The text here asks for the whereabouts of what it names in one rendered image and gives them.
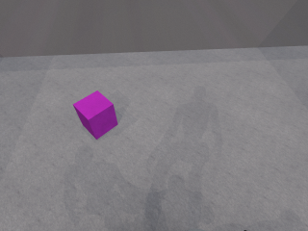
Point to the carton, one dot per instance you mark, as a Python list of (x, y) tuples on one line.
[(96, 113)]

